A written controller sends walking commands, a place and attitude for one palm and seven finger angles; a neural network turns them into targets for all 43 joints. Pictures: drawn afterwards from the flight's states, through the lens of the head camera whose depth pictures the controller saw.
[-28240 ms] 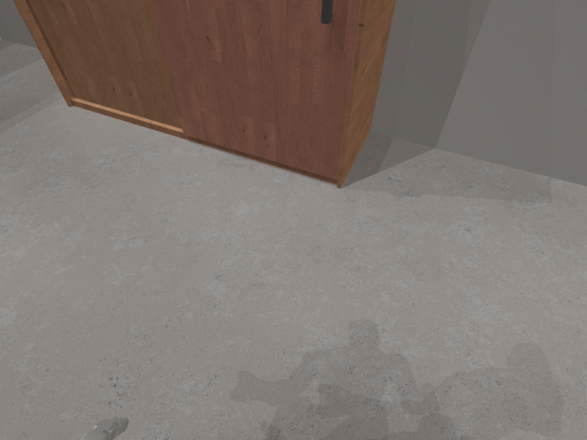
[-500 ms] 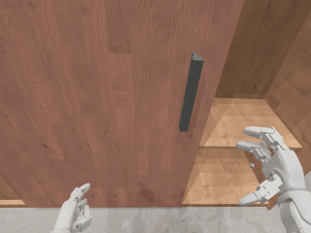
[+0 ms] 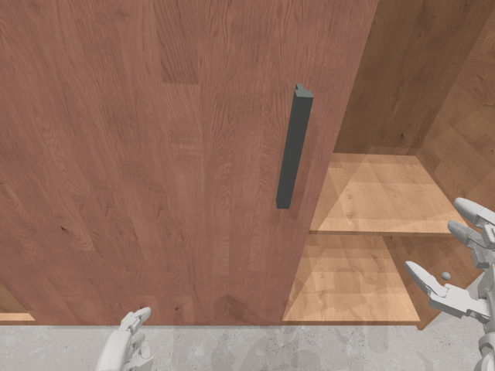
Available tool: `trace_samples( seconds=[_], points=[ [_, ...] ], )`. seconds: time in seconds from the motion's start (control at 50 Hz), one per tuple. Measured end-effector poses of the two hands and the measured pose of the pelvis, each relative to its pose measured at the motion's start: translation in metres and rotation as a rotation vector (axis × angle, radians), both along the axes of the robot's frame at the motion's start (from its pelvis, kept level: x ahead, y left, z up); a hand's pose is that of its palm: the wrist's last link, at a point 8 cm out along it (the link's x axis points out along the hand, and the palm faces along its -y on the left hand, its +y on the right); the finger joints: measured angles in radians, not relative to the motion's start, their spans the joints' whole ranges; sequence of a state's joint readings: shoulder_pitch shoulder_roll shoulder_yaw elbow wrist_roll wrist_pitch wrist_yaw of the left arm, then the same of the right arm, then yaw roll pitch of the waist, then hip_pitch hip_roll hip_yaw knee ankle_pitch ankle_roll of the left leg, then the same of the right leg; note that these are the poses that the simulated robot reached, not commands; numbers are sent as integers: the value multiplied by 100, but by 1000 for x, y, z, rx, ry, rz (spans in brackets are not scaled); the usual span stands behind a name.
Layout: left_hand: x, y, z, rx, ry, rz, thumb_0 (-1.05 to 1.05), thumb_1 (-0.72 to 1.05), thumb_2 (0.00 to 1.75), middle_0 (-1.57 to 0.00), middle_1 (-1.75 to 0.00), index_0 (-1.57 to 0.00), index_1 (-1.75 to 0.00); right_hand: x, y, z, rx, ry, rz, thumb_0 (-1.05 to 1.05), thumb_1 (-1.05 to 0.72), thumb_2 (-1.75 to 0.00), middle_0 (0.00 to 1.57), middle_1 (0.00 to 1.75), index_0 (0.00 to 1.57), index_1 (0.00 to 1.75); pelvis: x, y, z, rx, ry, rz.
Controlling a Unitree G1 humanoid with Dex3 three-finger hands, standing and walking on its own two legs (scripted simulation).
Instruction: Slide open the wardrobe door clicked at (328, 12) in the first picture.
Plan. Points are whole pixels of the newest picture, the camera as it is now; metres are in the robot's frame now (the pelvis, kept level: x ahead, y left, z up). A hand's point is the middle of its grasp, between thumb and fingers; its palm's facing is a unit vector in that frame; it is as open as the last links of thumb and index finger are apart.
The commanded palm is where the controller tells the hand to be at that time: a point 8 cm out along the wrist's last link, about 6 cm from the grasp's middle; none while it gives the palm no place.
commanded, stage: draw the hand back to the body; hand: right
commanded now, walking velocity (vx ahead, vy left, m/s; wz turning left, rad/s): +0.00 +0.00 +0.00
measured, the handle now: (290, 150) +0.49 -0.09 +0.14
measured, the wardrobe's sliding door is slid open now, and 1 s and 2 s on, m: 0.59 0.59 0.59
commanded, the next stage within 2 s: step back with the hand held close in 0.58 s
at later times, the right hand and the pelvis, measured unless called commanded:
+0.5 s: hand (465, 284) +0.18 -0.26 +0.16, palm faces +0.47 +0.81 -0.34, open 7.5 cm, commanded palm +0.14 -0.30 +0.17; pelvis +0.01 +0.00 +0.00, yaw +0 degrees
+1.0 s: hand (450, 281) +0.19 -0.25 +0.15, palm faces +0.35 +0.82 -0.45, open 7.4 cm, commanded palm +0.14 -0.30 +0.17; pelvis -0.01 -0.01 +0.00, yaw +2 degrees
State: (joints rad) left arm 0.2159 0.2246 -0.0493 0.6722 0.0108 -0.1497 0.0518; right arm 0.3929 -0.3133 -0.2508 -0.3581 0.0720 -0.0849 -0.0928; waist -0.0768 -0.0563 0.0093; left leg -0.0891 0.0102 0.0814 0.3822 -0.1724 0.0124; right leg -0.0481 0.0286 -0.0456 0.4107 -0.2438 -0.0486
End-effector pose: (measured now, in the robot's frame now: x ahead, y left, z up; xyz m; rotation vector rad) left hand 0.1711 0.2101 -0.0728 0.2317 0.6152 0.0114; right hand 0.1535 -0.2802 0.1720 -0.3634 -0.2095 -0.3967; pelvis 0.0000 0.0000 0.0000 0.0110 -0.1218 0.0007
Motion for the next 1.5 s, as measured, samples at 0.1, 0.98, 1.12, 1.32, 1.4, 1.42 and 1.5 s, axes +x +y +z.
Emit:
trace_samples(
  seconds=[0.1, 0.98, 1.12, 1.32, 1.4, 1.42, 1.5],
  points=[
    [6, 2, 4, 5, -5, 12, 1, 90, 90, -20, -30, -21, -30, -3, -8, -1, -18, 22, -11, 0, -40, -66, 22, 59, 22, 59, 4, -1, 0, 1, 4, 6],
    [-19, 34, 3, 62, 56, 144, 1, 91, 90, -20, -30, -21, -30, 1, -7, 0, -136, 58, 33, 2, -89, -90, 20, 30, 21, 30, -11, -4, -3, -1, 115, 29],
    [-44, 31, 3, 81, 74, 192, 1, 91, 90, -20, -30, -20, -30, -15, -26, 7, -216, 26, 34, 2, -88, -90, 21, 30, 21, 30, -24, -11, -8, -11, 115, 33],
    [-71, 15, -3, 79, 40, 152, 1, 91, 90, -20, -30, -21, -30, -49, -37, -8, -173, -39, -16, 1, -89, -90, 21, 30, 21, 30, -55, -19, -20, -5, 97, 27],
    [-86, 9, -3, 101, 52, 132, 1, 90, 90, -20, -30, -21, -30, -61, -38, -11, -163, -73, -7, 2, -89, -90, 21, 30, 21, 30, -67, -22, -22, 7, 100, 12],
    [-90, 8, -3, 106, 55, 127, 1, 90, 90, -20, -30, -21, -30, -64, -39, -10, -169, -85, -6, 2, -89, -90, 21, 30, 21, 30, -70, -22, -22, 10, 99, 5],
    [-101, 3, -5, 111, 66, 110, 1, 90, 90, -20, -30, -21, -30, -78, -45, 1, -220, -132, -19, 2, -88, -90, 21, 30, 21, 30, -77, -22, -22, 28, 98, -36]
  ],
)
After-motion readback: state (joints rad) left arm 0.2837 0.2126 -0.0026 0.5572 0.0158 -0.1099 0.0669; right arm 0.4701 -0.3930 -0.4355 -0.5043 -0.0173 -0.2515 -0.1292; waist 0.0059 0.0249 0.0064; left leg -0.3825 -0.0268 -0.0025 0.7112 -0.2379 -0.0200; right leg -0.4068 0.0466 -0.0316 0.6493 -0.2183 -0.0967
